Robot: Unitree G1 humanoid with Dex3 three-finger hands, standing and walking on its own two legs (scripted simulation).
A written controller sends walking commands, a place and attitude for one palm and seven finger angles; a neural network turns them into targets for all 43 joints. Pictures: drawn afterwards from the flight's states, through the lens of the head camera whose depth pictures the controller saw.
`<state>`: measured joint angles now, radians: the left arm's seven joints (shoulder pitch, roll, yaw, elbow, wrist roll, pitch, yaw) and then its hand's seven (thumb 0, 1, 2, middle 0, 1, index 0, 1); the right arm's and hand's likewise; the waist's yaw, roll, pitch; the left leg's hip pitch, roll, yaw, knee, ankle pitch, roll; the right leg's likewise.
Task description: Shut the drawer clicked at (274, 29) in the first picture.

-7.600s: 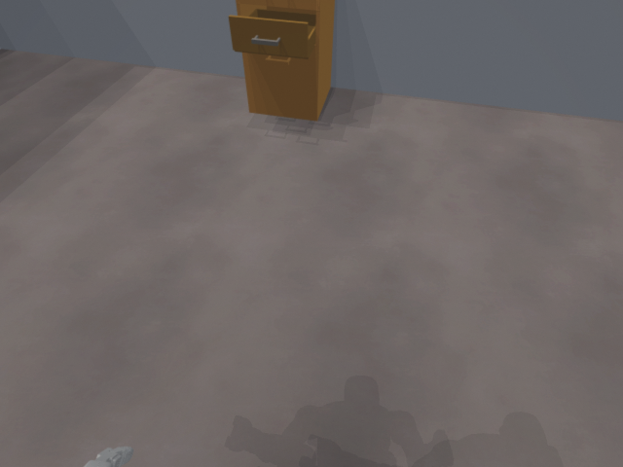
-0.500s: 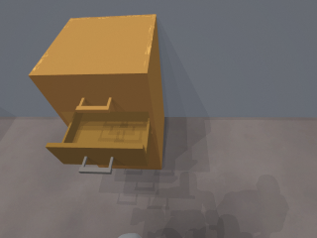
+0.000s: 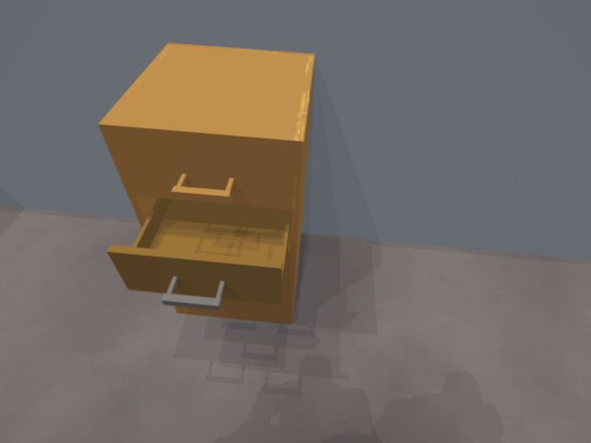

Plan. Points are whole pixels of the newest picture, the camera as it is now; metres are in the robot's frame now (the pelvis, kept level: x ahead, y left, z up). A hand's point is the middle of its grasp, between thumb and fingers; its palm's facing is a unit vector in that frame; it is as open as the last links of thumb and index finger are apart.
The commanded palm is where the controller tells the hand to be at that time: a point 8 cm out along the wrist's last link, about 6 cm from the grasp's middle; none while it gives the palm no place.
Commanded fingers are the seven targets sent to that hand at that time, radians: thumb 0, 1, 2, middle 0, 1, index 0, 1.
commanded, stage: come to a stop and stand still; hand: left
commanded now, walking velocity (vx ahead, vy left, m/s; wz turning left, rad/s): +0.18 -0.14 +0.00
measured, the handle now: (194, 292) +0.47 +0.26 -0.25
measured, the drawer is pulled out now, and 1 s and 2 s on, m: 0.18 0.18 0.18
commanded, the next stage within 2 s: look again from close up in 0.18 s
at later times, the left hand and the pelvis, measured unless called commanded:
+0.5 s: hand out of the picture +0.04 +0.16 -0.20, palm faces -0.02 -0.98 -0.20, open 7.3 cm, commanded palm none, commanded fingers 0.00 0.90 0.90 -0.20 -0.30 -0.20 -0.30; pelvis +0.02 -0.01 -0.02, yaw +0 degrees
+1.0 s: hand out of the picture +0.13 +0.17 -0.07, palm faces +0.26 -0.95 -0.18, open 7.1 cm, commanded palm +0.11 +0.21 -0.09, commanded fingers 0.00 0.90 0.90 -0.38 -0.50 -0.38 -0.50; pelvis -0.02 -0.02 -0.01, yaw +1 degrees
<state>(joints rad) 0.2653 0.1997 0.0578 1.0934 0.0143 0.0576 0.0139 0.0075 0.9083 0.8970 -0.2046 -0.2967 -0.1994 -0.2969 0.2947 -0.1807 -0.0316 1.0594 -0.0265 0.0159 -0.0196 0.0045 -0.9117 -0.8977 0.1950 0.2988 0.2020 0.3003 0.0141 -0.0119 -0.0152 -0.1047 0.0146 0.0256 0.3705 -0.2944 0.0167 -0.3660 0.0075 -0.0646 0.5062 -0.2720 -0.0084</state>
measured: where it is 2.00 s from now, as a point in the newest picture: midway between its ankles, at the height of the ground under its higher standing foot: outside the picture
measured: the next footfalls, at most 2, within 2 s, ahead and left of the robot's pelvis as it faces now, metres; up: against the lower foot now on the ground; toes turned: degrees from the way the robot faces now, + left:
right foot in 0.32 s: +0.03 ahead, -0.13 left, +0.00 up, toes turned -3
